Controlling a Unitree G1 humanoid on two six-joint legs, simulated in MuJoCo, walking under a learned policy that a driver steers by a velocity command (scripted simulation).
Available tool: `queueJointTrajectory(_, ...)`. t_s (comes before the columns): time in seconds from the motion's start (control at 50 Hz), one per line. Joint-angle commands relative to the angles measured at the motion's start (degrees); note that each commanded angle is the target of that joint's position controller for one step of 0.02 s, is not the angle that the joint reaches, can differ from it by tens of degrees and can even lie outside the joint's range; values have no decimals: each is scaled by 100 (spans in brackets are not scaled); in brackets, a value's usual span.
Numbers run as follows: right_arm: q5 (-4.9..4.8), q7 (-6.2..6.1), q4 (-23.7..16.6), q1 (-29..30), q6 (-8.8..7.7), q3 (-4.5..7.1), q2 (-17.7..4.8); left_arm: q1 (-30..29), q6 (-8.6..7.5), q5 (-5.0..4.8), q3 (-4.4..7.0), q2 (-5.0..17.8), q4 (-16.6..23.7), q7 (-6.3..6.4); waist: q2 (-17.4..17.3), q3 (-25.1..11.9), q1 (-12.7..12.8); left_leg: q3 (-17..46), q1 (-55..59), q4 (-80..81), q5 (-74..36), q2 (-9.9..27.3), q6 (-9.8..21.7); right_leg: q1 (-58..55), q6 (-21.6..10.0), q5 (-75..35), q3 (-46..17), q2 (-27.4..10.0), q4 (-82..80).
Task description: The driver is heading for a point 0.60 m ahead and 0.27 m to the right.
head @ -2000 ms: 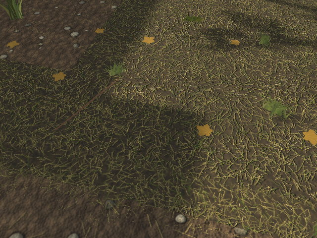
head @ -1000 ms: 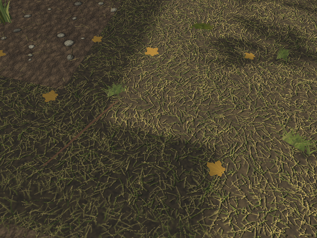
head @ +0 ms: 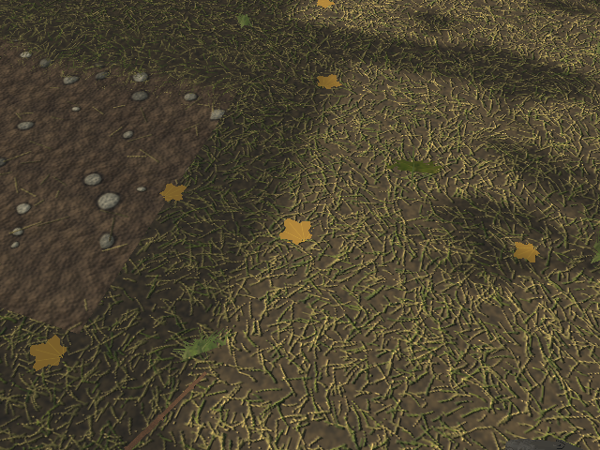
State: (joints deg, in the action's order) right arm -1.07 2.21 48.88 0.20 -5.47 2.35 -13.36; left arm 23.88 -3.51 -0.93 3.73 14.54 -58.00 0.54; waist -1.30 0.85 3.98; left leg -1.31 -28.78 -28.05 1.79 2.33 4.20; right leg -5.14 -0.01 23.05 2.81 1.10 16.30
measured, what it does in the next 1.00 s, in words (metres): walks ahead, turning right: right foot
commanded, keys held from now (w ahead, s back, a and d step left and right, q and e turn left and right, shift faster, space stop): w+e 0.84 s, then no key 0.16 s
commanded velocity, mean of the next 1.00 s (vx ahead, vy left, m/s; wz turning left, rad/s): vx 0.48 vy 0.00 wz -0.44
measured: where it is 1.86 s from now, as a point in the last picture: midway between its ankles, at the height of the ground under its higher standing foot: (402, 374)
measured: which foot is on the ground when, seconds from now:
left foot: down 0.00-0.58, up 0.60-1.00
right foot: down 0.00-0.02, up 0.04-0.56, down 0.58-1.00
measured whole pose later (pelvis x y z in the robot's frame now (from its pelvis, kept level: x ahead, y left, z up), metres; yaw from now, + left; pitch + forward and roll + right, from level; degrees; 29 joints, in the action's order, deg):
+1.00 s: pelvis +0.53 -0.10 +0.01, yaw -29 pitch +2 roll +0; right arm 0.7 1.0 43.9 0.3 -6.3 3.2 -15.3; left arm 18.8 -2.5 -0.7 4.6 15.3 -45.8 1.2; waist -2.5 1.8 4.4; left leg 3.5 -32.9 -28.6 -5.3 1.3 -0.9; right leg 5.8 -4.4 19.5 -8.4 6.4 24.0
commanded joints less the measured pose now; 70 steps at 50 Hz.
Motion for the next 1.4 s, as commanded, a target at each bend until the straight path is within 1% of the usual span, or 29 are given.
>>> queueJointTrajectory(0.02, 94, -101, 289, -2289, -70, 515, -1510, -150, 2, 115, 24, 599, 438, 27, -162, -1544, -1290, 1201, 3621, -102, 110, 989, 641, 1816, -484, -3084, -142, -781, 3358)
queueJointTrajectory(0.04, 97, -66, 409, -2537, -41, 550, -1745, 574, -112, 53, -182, -188, 409, -28, -1651, -2226, -890, 3800, 5281, 643, 1273, 2165, 1433, 3981, -178, 844, -350, 238, 5166)
queueJointTrajectory(0.06, 63, -68, 346, -2409, -61, 393, -1170, 159, -219, -102, -23, 503, 360, -28, -943, -1902, -1107, 3893, 4937, 992, 1830, 2012, 1172, 4521, -277, 1046, -1145, -17, 5815)
queueJointTrajectory(0.08, 63, -94, 267, -1928, -90, 323, -950, -337, -275, -223, 71, 784, 534, -24, -729, -1120, -1009, 2993, 4176, 1110, 1594, 1880, 891, 4821, -368, 511, -1071, -277, 5865)
queueJointTrajectory(0.12, 115, -87, 174, -1172, -134, 231, -626, -646, -221, -135, 125, 686, 567, 59, -250, -410, -648, 1801, 2733, 1520, 807, 1501, 656, 4344, -328, -392, -914, -757, 5322)
queueJointTrajectory(0.24, 219, -196, 400, -1225, -201, 278, -702, -745, 112, -94, 174, 305, 680, 41, -217, 85, -355, 311, 2009, 2128, -205, 1230, 619, 4364, -225, -1504, -1021, -961, 4547)
queueJointTrajectory(0.46, 86, -381, 588, -1993, 93, 357, -998, -2501, 61, -33, 32, 97, 1553, -329, -28, 573, -836, -962, 3488, 1762, -1480, 1440, 409, 4892, -358, -2248, -75, -680, 2167)
queueJointTrajectory(0.52, 29, -421, 472, -1783, 208, 424, -1230, -2272, 90, -52, 135, 326, 1714, -420, -338, 205, -493, -1212, 3700, 844, -3939, 1486, 254, 4006, -637, -1454, 404, -222, 2087)
queueJointTrajectory(0.56, -8, -446, 373, -1548, 282, 451, -1366, -1093, 108, -89, 369, 768, 1513, -396, -444, -471, 226, -1324, 3346, -859, -4785, 1333, 67, 2340, -961, -1357, 545, 212, 1798)
queueJointTrajectory(0.58, 9, -448, 286, -1486, 254, 425, -1331, -155, 140, -76, 580, 1189, 1283, -285, -99, -954, 679, -1335, 2245, -2408, -3500, 1081, -186, 667, -1227, -1569, -68, 66, 1394)
queueJointTrajectory(0.6, 231, -359, 10, -1870, 119, 186, -452, -26, 150, -88, 682, 1781, 1215, -190, 1417, -1284, 117, -1100, -313, -4497, 1874, 27, -531, -1208, -2068, -1249, -2908, -1391, 1160)
queueJointTrajectory(0.62, 31, -261, -183, -1648, -170, 143, -573, 64, 57, 5, 575, 1622, 1396, -217, 1153, -2165, 168, 381, -1290, -5519, 3300, -543, -525, -1912, -2706, -686, -5207, -2124, 171)
queueJointTrajectory(0.64, -179, -191, -355, -1020, -339, 224, -864, -62, -14, 55, 458, 1211, 1375, -228, 747, -1548, 330, 716, -1874, -5453, 2810, -179, -350, -1624, -2328, -1009, -4428, -1937, 8)
queueJointTrajectory(0.66, -178, -190, -378, -904, -411, 207, -857, -411, -70, 11, 391, 955, 1422, -226, 407, -985, 112, 686, -1784, -4935, 2287, 98, -235, -810, -2079, -1448, -3541, -1668, 47)
queueJointTrajectory(0.7, 44, -253, -258, -1022, -331, 310, -969, -1123, -110, 29, 269, 613, 1622, -214, 87, -511, -363, 668, -957, -4036, 1814, 437, -314, 649, -1792, -2455, -2574, -1248, -109)
queueJointTrajectory(0.76, 156, -265, -350, -1034, -111, 317, -806, -1087, -127, 12, 285, 795, 1672, -123, 140, -336, -545, 534, -557, -3256, 1514, 460, -586, 1465, -1790, -3027, -2173, -1069, -349)
queueJointTrajectory(0.88, 175, -231, -743, 142, -91, 179, -515, -633, -23, 2, 319, 959, 1588, 46, 568, -25, -131, 244, -123, -697, -627, -63, -743, 2036, -1234, -3183, -1399, -476, -135)
queueJointTrajectory(0.96, 161, -122, -902, 350, -149, 194, -647, -283, 68, 7, 265, 817, 1415, 89, 737, -204, 19, 297, 147, -94, -987, -269, -530, 1471, -992, -3413, -1674, -677, 479)
queueJointTrajectory(1.04, 318, -102, -678, -563, -292, 297, -1002, -603, 105, 69, 197, 677, 1536, 147, 702, -686, -514, 316, 1356, 532, -1844, -107, -62, 1066, -631, -4097, -1820, -462, 1918)
queueJointTrajectory(1.06, 458, -113, -653, -1083, -315, 339, -1316, -447, 74, 164, 116, 469, 1664, 139, 80, -1426, -594, 1081, 2906, -49, -4140, 815, 355, 1893, -362, -2770, -1607, -60, 3172)
queueJointTrajectory(1.08, 429, -105, -529, -1456, -203, 332, -1298, 586, 56, 46, 34, 284, 1489, 116, -1346, -2349, -437, 2695, 4508, -171, -5264, 2171, 1547, 3201, 47, 1282, -1303, 587, 4958)
queueJointTrajectory(1.1, 191, -64, -495, -1560, -104, 254, -951, 747, 96, 12, 103, 773, 1358, 78, -996, -2597, -482, 3294, 4419, 42, -3753, 2231, 1605, 3493, 143, 1870, -1595, 340, 5487)
queueJointTrajectory(1.12, 106, -60, -558, -1215, -25, 207, -820, 169, 199, -51, 174, 999, 1413, 85, -585, -1859, -568, 2915, 3803, 256, -2401, 1961, 1373, 3834, 264, 1528, -1502, 153, 5773)
queueJointTrajectory(1.16, 187, -76, -629, -509, 114, 50, -515, -503, 431, 34, 174, 887, 1531, 162, -165, -882, -405, 2212, 2256, 785, -773, 1451, 1010, 3685, 361, 994, -1145, -220, 5125)
queueJointTrajectory(1.18, 233, -80, -612, -288, 171, 40, -545, -485, 524, 43, 153, 731, 1536, 178, -386, -625, -222, 1879, 1592, 1029, -291, 1193, 834, 3253, 359, 852, -1002, -367, 4462)
queueJointTrajectory(1.24, 271, -126, -500, -237, 259, 116, -731, -356, 530, 101, 31, 340, 1395, 216, -772, -674, -207, 1185, 1046, 1173, -525, 785, 761, 2214, 357, 402, -560, -269, 2949)
queueJointTrajectory(1.34, 142, -177, -315, -418, 339, 21, -560, -529, 524, 240, 42, 452, 1296, 149, -432, -669, -138, 1038, 596, 1166, 2085, 592, 244, 1032, -20, -1431, -574, -343, 1125)
queueJointTrajectory(1.38, 196, -153, -289, -640, 339, 30, -561, -833, 524, 216, 141, 962, 1341, 177, 490, -158, -541, 453, 693, 869, 2474, -4, -250, 1919, -385, -101, -1040, -706, 845)
queueJointTrajectory(1.4, 227, -177, -251, -518, 342, 29, -610, -918, 472, 207, 92, 693, 1341, 157, 528, -5, -434, 352, 1107, 602, 2081, -64, -351, 2412, -358, 490, -987, -582, 659)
